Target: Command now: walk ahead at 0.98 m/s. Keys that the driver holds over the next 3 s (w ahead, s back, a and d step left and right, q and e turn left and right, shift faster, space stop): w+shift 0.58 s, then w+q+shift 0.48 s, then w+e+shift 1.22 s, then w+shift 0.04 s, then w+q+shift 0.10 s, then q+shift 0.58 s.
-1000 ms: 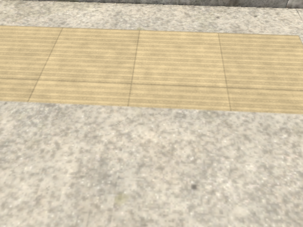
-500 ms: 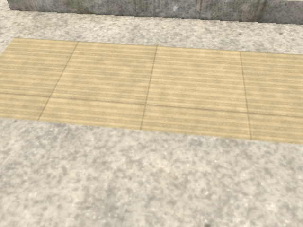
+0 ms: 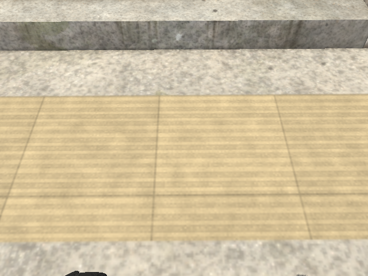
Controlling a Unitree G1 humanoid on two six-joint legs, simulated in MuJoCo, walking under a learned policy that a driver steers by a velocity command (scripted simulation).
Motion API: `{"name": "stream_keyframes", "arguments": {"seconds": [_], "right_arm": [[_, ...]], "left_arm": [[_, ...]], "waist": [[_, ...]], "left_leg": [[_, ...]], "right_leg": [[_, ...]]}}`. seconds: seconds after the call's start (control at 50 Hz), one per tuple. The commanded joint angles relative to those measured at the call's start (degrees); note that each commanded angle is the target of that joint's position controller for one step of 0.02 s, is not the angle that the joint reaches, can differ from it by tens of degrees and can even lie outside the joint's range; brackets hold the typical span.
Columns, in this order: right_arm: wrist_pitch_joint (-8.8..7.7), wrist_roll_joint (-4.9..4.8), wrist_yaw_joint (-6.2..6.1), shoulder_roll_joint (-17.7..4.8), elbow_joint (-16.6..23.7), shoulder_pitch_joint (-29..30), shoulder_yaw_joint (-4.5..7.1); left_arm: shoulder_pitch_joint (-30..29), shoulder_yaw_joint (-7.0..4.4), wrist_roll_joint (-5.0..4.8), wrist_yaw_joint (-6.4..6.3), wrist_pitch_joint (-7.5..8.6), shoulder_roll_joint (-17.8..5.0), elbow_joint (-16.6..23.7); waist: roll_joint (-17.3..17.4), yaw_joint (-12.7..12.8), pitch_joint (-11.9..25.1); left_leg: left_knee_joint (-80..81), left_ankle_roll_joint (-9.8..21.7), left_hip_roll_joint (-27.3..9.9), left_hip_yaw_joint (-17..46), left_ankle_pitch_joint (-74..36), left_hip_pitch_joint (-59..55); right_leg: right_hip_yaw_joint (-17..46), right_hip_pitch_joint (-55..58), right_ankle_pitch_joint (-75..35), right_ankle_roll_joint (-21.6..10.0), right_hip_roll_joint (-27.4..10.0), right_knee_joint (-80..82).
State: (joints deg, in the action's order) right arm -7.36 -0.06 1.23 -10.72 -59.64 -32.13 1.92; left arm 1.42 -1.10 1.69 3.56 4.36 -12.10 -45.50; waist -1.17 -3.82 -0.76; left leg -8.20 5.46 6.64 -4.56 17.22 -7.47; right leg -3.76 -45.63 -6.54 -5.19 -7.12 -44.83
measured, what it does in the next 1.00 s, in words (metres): walks ahead, turning left: right foot, then left foot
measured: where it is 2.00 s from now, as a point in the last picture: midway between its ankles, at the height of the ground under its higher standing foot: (130, 60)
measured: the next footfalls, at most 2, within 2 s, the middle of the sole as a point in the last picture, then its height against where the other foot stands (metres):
right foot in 0.14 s outside the picture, level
left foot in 0.60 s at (159, 198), level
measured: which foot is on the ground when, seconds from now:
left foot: down 0.00-0.16, up 0.18-0.58, down 0.60-1.00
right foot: up 0.00-0.12, down 0.14-0.62, up 0.64-1.00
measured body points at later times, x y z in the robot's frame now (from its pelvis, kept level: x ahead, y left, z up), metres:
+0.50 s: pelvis +0.48 -0.01 +0.00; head +0.52 -0.01 +0.44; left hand +0.37 +0.23 -0.14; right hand +0.73 -0.21 -0.08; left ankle +0.73 +0.13 -0.68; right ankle +0.31 -0.07 -0.73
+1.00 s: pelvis +0.98 +0.03 -0.01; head +1.02 +0.04 +0.44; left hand +1.23 +0.27 -0.05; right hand +0.94 -0.25 -0.13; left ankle +0.78 +0.08 -0.73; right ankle +1.21 -0.08 -0.71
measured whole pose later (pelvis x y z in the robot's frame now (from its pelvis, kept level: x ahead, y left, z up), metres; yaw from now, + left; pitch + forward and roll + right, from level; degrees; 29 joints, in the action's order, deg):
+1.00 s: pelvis +0.98 +0.03 -0.01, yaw +15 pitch +3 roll +0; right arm -5.4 -0.3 1.0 -15.0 -54.6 -31.2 4.1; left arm -5.9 1.8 1.9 1.9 5.4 -13.5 -37.0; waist 0.0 -9.1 -1.5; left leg -14.1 6.1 5.5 12.2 22.9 -8.0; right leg 2.1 -35.4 -2.0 0.2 -3.3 -29.3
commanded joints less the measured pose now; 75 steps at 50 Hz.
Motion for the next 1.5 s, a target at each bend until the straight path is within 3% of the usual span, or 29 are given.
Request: {"name": "stream_keyframes", "arguments": {"seconds": [0.02, 0.08, 0.12, 0.14, 0.18, 0.2, 0.24, 0.3, 0.4, 0.52, 0.6, 0.64, 0.7, 0.76, 0.84, 0.96, 1.02, 1.04, 1.06, 1.08, 1.12, 1.16, 1.26, 1.32, 1.4, 1.42, 1.44, 1.46, 1.5], "right_arm": [[-1.50, -0.32, -0.77, -7.95, 3.08, 0.60, 0.64], [-0.39, 1.09, -1.97, -11.70, 2.49, -0.10, 0.99], [1.39, 2.64, -3.06, -14.34, 2.46, 2.48, 1.81], [1.74, 2.74, -3.06, -13.80, 3.25, 5.22, 1.90], [0.00, -1.64, -0.80, -3.95, 6.84, -1.62, 0.01], [-0.17, -1.03, -1.50, -7.99, 8.50, 6.58, 0.56], [0.00, 0.12, -0.99, -6.76, 10.09, 13.29, 0.28], [2.48, 2.61, 0.96, -3.08, 11.46, 13.52, -0.69], [2.55, 2.56, 2.12, -4.40, 18.35, 30.74, -1.73], [2.05, 1.62, 1.72, -7.22, 20.40, 36.68, -1.76], [2.77, 2.03, -1.44, -15.23, 10.76, 3.28, 2.18], [3.33, 2.86, -1.02, -20.62, 9.05, 0.98, 4.28], [2.65, 1.53, 0.20, -10.10, 8.63, 10.83, 2.90], [1.81, 0.62, -0.92, -8.41, 6.96, 10.21, 2.05], [0.73, 0.20, -0.74, -11.13, 8.34, 9.19, 2.85], [1.08, -0.59, -0.36, -14.40, 9.00, 4.48, 4.35], [1.50, 0.20, -0.74, -18.78, 10.08, 7.20, 5.43], [1.09, 0.35, -0.44, -14.80, 11.89, 9.23, 4.44], [1.13, -2.57, -0.84, -4.12, 14.32, 2.56, 2.00], [1.55, -1.55, -1.11, -8.58, 14.68, 3.03, 1.78], [1.97, 1.08, -0.13, -9.75, 14.42, 12.70, 1.83], [2.36, 2.61, 1.24, -7.39, 17.06, 17.34, 1.22], [2.89, 4.07, 2.81, -7.04, 24.83, 29.76, -0.81], [2.45, 2.33, 3.77, -8.23, 24.94, 32.05, -1.44], [1.72, 3.16, 0.64, -13.67, 21.05, 21.93, 0.89], [1.38, 4.00, -0.51, -15.47, 19.16, 13.29, 1.78], [1.12, 5.45, -1.88, -20.52, 18.23, 3.54, 2.91], [1.69, 5.86, -1.97, -24.28, 18.82, 5.23, 3.89], [1.85, 3.81, -1.53, -13.98, 20.45, 16.00, 2.04]], "left_arm": [[-7.34, 0.52, -0.80, 0.07, 0.56, -1.94, 4.51], [-3.63, -0.49, -0.59, -1.09, 0.62, -5.25, 4.08], [14.76, -2.40, -0.75, -2.62, 0.54, -9.32, -1.09], [25.63, -3.68, 0.10, -3.65, 0.32, -11.81, -4.19], [28.06, -5.40, 1.62, -3.17, 0.11, -15.87, -5.23], [22.05, -4.97, 0.67, -2.43, 0.45, -11.64, -5.15], [17.62, -3.51, 0.73, -2.03, 1.52, -5.34, -6.18], [19.09, -2.27, -0.45, -2.75, 2.88, -3.21, -8.94], [23.58, -2.06, -1.79, -1.93, 4.40, -5.06, -9.82], [29.30, -2.32, -1.68, -3.16, 4.34, -10.80, -11.54], [23.46, -3.38, 0.98, -5.18, 1.42, -14.33, -10.84], [31.65, -1.37, -2.66, -2.86, 3.33, -4.40, -7.06], [15.01, -0.96, -0.11, -3.27, 4.14, -6.66, -2.52], [13.23, -0.11, 2.52, -2.03, 1.69, -4.26, 0.77], [-1.30, 1.06, 1.56, -0.97, 0.99, -4.88, 7.72], [-7.20, 0.83, -0.01, -1.79, 1.18, -7.79, 11.13], [11.83, -1.90, 0.06, -4.03, 1.95, -13.56, 6.80], [23.67, -3.37, 1.33, -5.40, 1.96, -17.56, 5.39], [25.35, -4.28, 4.22, -5.42, 1.81, -21.33, 5.18], [22.82, -4.88, 2.45, -4.66, 1.33, -19.66, 4.45], [16.17, -3.12, 1.58, -3.63, 1.47, -10.06, 3.44], [18.75, -2.27, 1.39, -3.47, 1.96, -7.52, -0.01], [19.75, -2.89, -1.48, -3.16, 3.18, -8.75, -2.84], [17.74, -4.88, -1.67, -2.19, 3.43, -14.62, -1.71], [22.07, -5.34, -1.68, -1.74, 3.26, -16.96, -3.20], [21.44, -5.08, -1.78, -1.87, 3.23, -16.31, -3.01], [20.37, -3.29, -1.23, -2.08, 3.20, -9.55, -1.13], [27.56, -2.16, -4.86, -2.80, 2.76, -4.75, 1.31], [21.08, -2.41, -2.54, -2.98, 0.86, -8.37, -0.12]], "waist": [[2.62, 1.82, -9.23], [6.77, 4.91, -2.34], [9.13, 13.75, 7.55], [8.08, 18.82, 12.03], [-14.67, 10.28, 22.75], [-5.48, 9.66, 12.58], [4.55, 6.23, 2.16], [1.29, 1.27, -2.84], [1.81, 3.77, -9.36], [-2.52, 5.15, -5.09], [-6.29, -11.94, 12.77], [20.21, -2.04, 24.01], [-1.34, 1.01, 3.67], [0.77, 6.21, -1.73], [1.73, 4.31, -7.87], [4.30, 0.42, -3.37], [4.03, 10.29, 9.47], [1.56, 15.31, 17.18], [-15.23, 9.95, 25.56], [-17.52, 8.75, 24.85], [-3.86, 8.03, 7.62], [-3.31, 5.72, 3.06], [-3.12, 2.68, -3.77], [-2.98, 2.10, -3.44], [0.27, -2.56, 5.14], [-0.08, -7.00, 9.82], [8.99, -9.43, 16.64], [23.41, -3.46, 23.56], [8.26, -0.34, 8.99]], "left_leg": [[9.40, 2.86, -14.30, 3.78, -40.32, 11.27], [-3.83, 1.29, -16.75, 2.32, -73.23, -2.72], [-27.30, 1.45, -18.15, 1.97, -77.38, -2.72], [-43.93, 1.90, -16.24, 1.23, -65.40, 6.84], [-80.90, 1.34, -1.02, 9.17, 8.52, 44.62], [-79.01, 3.09, -6.54, 10.51, 1.60, 50.57], [-71.80, 2.98, -10.48, 9.94, -3.59, 47.48], [-65.35, 0.44, -13.93, 9.30, -3.54, 44.27], [-42.53, -1.69, -14.08, 0.75, -19.99, 45.76], [-23.21, 2.06, -6.32, -4.50, -25.82, 35.43], [-23.63, 5.92, -5.73, 0.37, -8.00, 2.91], [-11.29, 17.23, -27.65, 52.74, 11.15, -20.82], [-5.90, 12.49, -19.38, 34.26, -0.78, 2.44], [-2.18, 12.29, -14.34, 28.09, -3.47, 17.39], [3.92, 11.52, -10.22, 22.29, -9.63, 29.41], [-2.69, 6.09, -10.91, 22.70, -32.60, 16.27], [-30.57, 2.80, -8.41, 21.49, -45.60, 15.98], [-47.86, 2.43, -5.63, 19.38, -32.78, 25.27], [-67.14, 1.18, 0.26, 13.70, 12.31, 43.45], [-72.96, 2.30, -2.86, 11.99, 7.87, 49.73], [-68.29, 1.85, -7.43, 10.81, -1.81, 50.47], [-63.86, 0.80, -8.39, 11.90, -0.45, 48.16], [-42.69, -3.85, -12.98, 7.80, -5.98, 48.76], [-29.55, -5.06, -8.13, 2.74, -16.49, 25.35], [-22.62, -3.65, -5.45, 2.63, -12.09, 10.05], [-23.78, -3.04, -8.87, 4.51, -10.27, -1.49], [-21.24, -3.01, -22.86, 18.42, 4.85, -11.29], [-8.52, 0.71, -35.20, 46.23, 13.58, -14.33], [-6.98, 1.60, -29.35, 33.70, 9.53, -0.08]], "right_leg": [[-4.35, 12.80, -5.66, -1.50, 4.17, 10.16], [-6.21, 18.44, 4.41, -3.46, 10.62, 13.18], [-3.78, 35.53, 11.93, -5.42, 12.27, 14.59], [-0.15, 49.30, 16.65, -6.94, 8.16, 14.78], [51.38, 73.03, 41.71, -16.38, -15.72, 25.95], [44.44, 65.65, 41.67, -13.55, -12.08, 29.79], [29.86, 48.00, 29.95, -10.57, -8.34, 32.84], [20.13, 35.41, 26.22, -7.76, -3.39, 37.29], [6.29, 30.10, 1.75, -5.46, 3.43, 42.34], [2.41, 49.91, -36.70, -2.66, -0.99, 40.01], [0.28, 45.62, -40.38, -1.88, -1.37, -6.04], [7.11, 8.88, 33.14, 0.10, 13.36, -44.36], [8.13, 4.44, 21.00, -0.53, 3.27, -33.57], [7.59, 8.99, 24.07, 3.37, 0.83, -24.52], [3.28, 12.54, 11.62, 7.20, 0.95, -3.00], [3.33, 23.81, 0.31, 5.63, 5.75, 14.98], [3.74, 46.36, 12.17, 3.61, 6.68, 15.90], [12.43, 60.30, 27.12, 2.44, -3.00, 14.01], [40.84, 74.96, 42.40, -2.38, -21.78, 21.26], [55.11, 70.56, 51.39, -5.45, -20.51, 29.23], [35.80, 53.40, 39.30, -4.95, -12.20, 30.33], [26.76, 44.67, 25.61, -5.30, -7.49, 30.84], [20.63, 34.83, 17.64, -7.14, -4.47, 38.40], [15.45, 22.05, 9.00, -5.39, -2.03, 43.48], [11.95, 32.30, -15.61, -1.96, 0.39, 20.70], [11.88, 25.48, -12.12, -1.01, 3.15, 6.45], [9.62, 16.40, 14.90, -0.36, 7.24, -13.87], [7.85, 5.40, 32.07, -0.21, 10.77, -30.36], [7.76, 1.27, 22.77, -0.67, 4.08, -31.88]]}}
